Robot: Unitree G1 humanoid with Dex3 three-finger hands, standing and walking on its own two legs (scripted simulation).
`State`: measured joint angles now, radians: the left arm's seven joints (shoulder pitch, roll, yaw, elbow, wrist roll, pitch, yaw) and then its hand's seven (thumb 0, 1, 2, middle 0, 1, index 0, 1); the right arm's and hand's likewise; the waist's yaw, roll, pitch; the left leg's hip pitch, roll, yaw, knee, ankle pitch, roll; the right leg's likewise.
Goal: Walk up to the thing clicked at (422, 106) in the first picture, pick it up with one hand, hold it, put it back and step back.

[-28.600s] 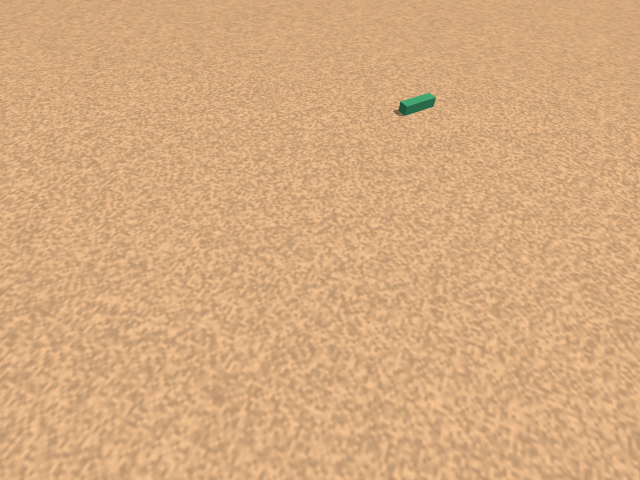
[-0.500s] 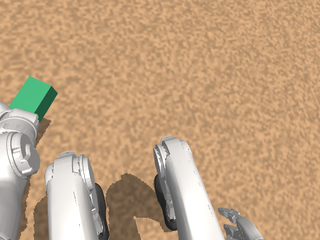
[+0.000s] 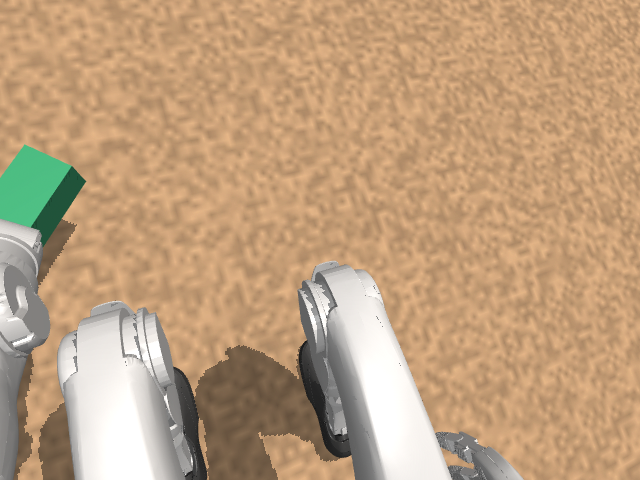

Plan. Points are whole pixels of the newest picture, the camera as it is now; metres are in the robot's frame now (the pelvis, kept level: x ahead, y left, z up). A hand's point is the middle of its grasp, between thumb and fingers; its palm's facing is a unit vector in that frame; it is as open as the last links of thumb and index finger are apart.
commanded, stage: lower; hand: left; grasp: from above
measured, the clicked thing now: (8, 234) +0.44 +0.32 -0.20
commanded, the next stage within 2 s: rest in 0.22 s
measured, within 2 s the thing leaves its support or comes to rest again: rests again in 1.06 s
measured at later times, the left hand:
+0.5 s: hand (11, 254) +0.42 +0.33 -0.21, palm faces -0.16 -0.39 -0.90, open 8.9 cm
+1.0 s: hand (25, 259) +0.42 +0.32 -0.24, palm faces -0.13 -0.42 -0.90, open 9.0 cm
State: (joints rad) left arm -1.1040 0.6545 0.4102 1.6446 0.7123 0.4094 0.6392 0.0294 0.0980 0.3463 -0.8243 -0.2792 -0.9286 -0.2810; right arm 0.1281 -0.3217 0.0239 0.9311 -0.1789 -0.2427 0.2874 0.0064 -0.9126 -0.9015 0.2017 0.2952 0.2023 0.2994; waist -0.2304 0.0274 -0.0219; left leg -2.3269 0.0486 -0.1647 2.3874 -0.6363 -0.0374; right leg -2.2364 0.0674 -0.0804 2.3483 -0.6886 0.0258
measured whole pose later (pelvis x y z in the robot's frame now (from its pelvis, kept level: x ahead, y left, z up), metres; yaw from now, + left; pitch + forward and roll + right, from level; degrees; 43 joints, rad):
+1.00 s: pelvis -0.01 +0.01 -0.02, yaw -5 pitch +25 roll -11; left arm -1.13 0.88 0.45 1.77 0.66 0.34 0.79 -0.01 0.13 0.39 -0.74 -0.39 -0.81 -0.42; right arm 0.07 -0.38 0.20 0.87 -0.23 -0.38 0.39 0.00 -0.92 -0.90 0.20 0.30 0.20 0.30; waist -0.33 -0.10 0.21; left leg -2.31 0.04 -0.27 2.50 -0.66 -0.04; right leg -2.18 0.09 -0.17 2.38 -0.68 0.04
